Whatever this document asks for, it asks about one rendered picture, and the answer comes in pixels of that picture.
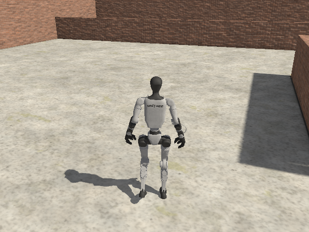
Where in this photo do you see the left robot forearm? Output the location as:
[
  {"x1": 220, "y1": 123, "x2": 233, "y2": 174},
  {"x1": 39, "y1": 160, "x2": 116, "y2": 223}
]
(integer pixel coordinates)
[{"x1": 126, "y1": 116, "x2": 136, "y2": 135}]

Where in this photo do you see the robot left thigh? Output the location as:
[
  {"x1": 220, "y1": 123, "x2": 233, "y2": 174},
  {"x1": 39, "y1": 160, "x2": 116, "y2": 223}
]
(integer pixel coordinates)
[{"x1": 138, "y1": 134, "x2": 149, "y2": 166}]

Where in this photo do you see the robot head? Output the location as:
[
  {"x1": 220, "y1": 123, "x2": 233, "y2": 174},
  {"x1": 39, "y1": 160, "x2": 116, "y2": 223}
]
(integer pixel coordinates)
[{"x1": 147, "y1": 76, "x2": 164, "y2": 100}]

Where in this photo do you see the right robot upper arm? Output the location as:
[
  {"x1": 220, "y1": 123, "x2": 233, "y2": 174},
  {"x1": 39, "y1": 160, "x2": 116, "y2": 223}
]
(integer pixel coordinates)
[{"x1": 166, "y1": 98, "x2": 179, "y2": 125}]

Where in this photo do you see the right robot forearm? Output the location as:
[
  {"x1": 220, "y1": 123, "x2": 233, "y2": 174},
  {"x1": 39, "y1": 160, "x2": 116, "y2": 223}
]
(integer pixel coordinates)
[{"x1": 174, "y1": 118, "x2": 184, "y2": 138}]

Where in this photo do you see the robot left hand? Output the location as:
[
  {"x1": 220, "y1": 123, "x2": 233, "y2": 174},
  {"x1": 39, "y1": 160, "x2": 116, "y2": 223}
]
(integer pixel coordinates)
[{"x1": 125, "y1": 134, "x2": 136, "y2": 145}]

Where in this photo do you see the robot right hand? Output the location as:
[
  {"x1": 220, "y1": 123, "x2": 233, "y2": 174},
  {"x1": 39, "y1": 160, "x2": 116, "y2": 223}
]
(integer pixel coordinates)
[{"x1": 174, "y1": 137, "x2": 185, "y2": 148}]

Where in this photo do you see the left robot upper arm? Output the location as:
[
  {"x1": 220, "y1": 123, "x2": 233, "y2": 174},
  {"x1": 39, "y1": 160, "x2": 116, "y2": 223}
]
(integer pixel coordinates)
[{"x1": 131, "y1": 97, "x2": 146, "y2": 124}]

